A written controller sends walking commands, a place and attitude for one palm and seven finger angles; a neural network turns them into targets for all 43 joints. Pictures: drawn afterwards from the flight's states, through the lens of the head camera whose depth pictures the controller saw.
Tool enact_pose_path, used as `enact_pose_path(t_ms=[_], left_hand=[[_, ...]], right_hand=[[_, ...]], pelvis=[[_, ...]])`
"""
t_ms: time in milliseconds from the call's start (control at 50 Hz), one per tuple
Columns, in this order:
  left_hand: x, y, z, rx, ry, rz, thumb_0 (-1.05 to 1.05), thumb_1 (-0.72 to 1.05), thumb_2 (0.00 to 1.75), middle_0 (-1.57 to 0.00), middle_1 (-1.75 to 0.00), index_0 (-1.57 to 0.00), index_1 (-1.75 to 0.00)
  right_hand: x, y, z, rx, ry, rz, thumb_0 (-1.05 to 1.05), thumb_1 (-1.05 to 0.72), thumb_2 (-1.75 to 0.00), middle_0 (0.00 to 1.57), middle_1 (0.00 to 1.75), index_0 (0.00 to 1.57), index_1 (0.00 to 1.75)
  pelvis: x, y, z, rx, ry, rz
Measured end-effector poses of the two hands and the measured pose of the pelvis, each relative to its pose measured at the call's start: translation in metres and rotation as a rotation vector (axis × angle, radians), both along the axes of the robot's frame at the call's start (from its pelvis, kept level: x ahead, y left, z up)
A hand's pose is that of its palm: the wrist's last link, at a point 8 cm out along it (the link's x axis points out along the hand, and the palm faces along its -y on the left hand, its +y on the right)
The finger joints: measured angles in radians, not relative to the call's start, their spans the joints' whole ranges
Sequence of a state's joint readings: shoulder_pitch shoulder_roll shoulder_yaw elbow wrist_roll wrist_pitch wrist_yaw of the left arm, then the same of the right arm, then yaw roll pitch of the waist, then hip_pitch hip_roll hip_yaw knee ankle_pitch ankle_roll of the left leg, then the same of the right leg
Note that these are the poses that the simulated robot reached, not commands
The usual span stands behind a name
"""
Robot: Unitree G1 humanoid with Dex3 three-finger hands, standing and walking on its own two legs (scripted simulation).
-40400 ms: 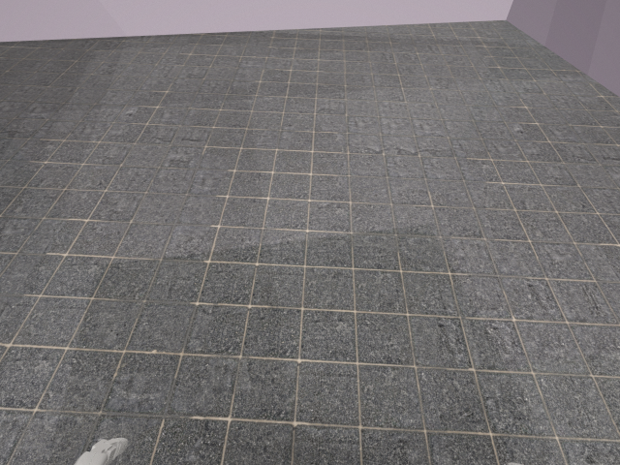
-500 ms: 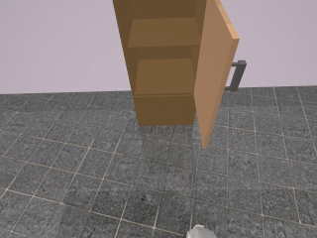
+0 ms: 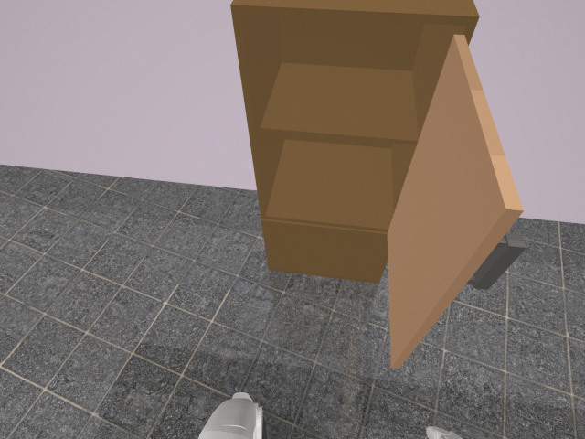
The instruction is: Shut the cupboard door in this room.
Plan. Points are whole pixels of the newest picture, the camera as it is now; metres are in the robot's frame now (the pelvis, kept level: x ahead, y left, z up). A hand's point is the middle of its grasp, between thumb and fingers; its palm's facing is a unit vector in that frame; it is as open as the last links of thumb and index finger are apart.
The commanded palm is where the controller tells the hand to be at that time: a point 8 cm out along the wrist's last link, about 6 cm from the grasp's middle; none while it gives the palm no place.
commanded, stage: turn or walk to find it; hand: left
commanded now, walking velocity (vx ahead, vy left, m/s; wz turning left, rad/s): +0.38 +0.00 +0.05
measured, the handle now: (481, 261) +0.38 -0.23 +0.01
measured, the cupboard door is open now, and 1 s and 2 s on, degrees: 91 90 90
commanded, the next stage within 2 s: stand and wait in 0.14 s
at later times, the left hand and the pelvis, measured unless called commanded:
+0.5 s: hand (217, 318) +0.33 +0.19 -0.17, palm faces +0.00 -0.97 -0.23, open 7.4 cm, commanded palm none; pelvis +0.23 +0.00 -0.01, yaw -1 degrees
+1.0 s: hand (218, 327) +0.31 +0.18 -0.18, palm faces +0.06 -0.99 -0.16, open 7.3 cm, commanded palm none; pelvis +0.30 +0.01 +0.01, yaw -1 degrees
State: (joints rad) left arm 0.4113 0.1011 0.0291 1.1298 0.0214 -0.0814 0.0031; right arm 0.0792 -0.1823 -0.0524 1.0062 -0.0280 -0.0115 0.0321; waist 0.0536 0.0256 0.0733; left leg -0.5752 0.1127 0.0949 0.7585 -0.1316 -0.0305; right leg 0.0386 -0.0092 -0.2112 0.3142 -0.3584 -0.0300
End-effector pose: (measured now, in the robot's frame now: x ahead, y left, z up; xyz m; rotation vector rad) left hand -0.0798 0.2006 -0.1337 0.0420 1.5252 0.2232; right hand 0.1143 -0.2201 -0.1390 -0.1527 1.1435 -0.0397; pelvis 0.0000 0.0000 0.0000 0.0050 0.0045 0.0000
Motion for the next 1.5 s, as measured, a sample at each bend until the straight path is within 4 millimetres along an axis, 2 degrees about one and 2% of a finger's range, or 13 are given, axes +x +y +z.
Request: enact_pose_path(t_ms=[80,140,200,280,380,460,520,620,700,800,960,1180,1500], left_hand=[[0.016,0.005,-0.01,-0.032,0.092,0.042,0.0,0.91,0.89,-0.2,-0.3,-0.2,-0.29],[0.046,0.019,-0.019,-0.047,0.128,0.036,0.0,0.91,0.89,-0.2,-0.3,-0.2,-0.29],[0.105,0.039,-0.019,-0.022,0.066,-0.004,0.01,0.91,0.89,-0.2,-0.3,-0.2,-0.29],[0.203,0.059,-0.013,0.026,-0.089,-0.074,0.01,0.91,0.89,-0.2,-0.3,-0.19,-0.29],[0.315,0.061,-0.001,0.065,-0.272,-0.129,0.0,0.91,0.9,-0.19,-0.3,-0.19,-0.29],[0.378,0.046,0.001,0.08,-0.344,-0.178,0.0,0.91,0.9,-0.19,-0.3,-0.19,-0.29],[0.406,0.03,-0.002,0.086,-0.364,-0.202,0.0,0.91,0.9,-0.19,-0.3,-0.19,-0.29],[0.415,0.011,0.002,0.064,-0.326,-0.179,-0.01,0.92,0.89,-0.2,-0.3,-0.19,-0.29],[0.418,0.014,0.006,0.071,-0.302,-0.158,-0.01,0.94,0.89,-0.2,-0.3,-0.2,-0.29],[0.412,0.023,-0.003,0.051,-0.261,-0.128,-0.01,0.93,0.89,-0.2,-0.3,-0.2,-0.29],[0.393,0.034,-0.013,0.017,-0.169,-0.088,0.0,0.94,0.89,-0.2,-0.3,-0.19,-0.29],[0.365,0.025,-0.012,-0.03,-0.027,-0.086,0.0,0.91,0.9,-0.2,-0.3,-0.19,-0.29],[0.389,0.029,-0.013,-0.009,-0.045,-0.101,0.01,0.92,0.9,-0.2,-0.3,-0.19,-0.29]], right_hand=[[0.068,0.028,-0.008,0.003,-0.036,0.053,0.0,-0.91,-0.9,0.19,0.3,0.2,0.3],[0.097,0.041,-0.013,-0.003,-0.069,0.033,0.0,-0.91,-0.9,0.19,0.3,0.2,0.3],[0.097,0.043,-0.01,-0.005,-0.027,-0.022,0.0,-0.91,-0.9,0.2,0.3,0.2,0.3],[0.094,0.022,0.0,-0.066,0.02,-0.112,-0.03,-0.95,-0.9,0.2,0.3,0.21,0.3],[0.083,0.006,-0.002,-0.084,0.165,-0.13,-0.03,-0.95,-0.9,0.2,0.3,0.2,0.3],[0.083,-0.001,-0.015,-0.053,0.255,-0.154,-0.01,-0.93,-0.9,0.2,0.3,0.2,0.3],[0.093,-0.005,-0.028,-0.021,0.295,-0.17,-0.01,-0.92,-0.9,0.2,0.3,0.2,0.3],[0.124,-0.005,-0.023,0.001,0.29,-0.167,0.0,-0.92,-0.9,0.19,0.3,0.2,0.3],[0.147,0.0,-0.015,0.005,0.27,-0.142,0.0,-0.92,-0.9,0.19,0.3,0.2,0.3],[0.161,0.0,-0.01,-0.031,0.254,-0.136,0.01,-0.94,-0.9,0.2,0.3,0.2,0.3],[0.171,0.017,0.003,-0.062,0.262,-0.137,0.01,-0.93,-0.9,0.2,0.3,0.2,0.3],[0.174,0.032,0.002,-0.057,0.308,-0.152,0.0,-0.91,-0.9,0.2,0.3,0.18,0.29],[0.177,0.051,-0.004,-0.02,0.324,-0.179,0.0,-0.91,-0.9,0.2,0.3,0.19,0.3]], pelvis=[[0.048,0.016,-0.013,0.005,0.004,0.006],[0.081,0.028,-0.021,0.006,-0.003,0.008],[0.109,0.033,-0.014,0.019,-0.015,-0.009],[0.142,0.034,-0.004,0.028,-0.012,-0.02],[0.18,0.026,0.0,0.033,-0.005,-0.013],[0.213,0.012,-0.006,0.043,-0.012,-0.011],[0.235,0.0,-0.014,0.032,-0.017,-0.015],[0.253,-0.008,-0.005,0.016,-0.017,-0.002],[0.264,-0.009,0.002,0.008,-0.005,0.0],[0.277,-0.001,0.001,-0.02,-0.006,-0.006],[0.3,0.01,0.005,-0.009,-0.017,-0.014],[0.318,0.023,0.007,-0.011,-0.012,-0.019],[0.332,0.027,0.004,-0.009,-0.02,-0.025]])
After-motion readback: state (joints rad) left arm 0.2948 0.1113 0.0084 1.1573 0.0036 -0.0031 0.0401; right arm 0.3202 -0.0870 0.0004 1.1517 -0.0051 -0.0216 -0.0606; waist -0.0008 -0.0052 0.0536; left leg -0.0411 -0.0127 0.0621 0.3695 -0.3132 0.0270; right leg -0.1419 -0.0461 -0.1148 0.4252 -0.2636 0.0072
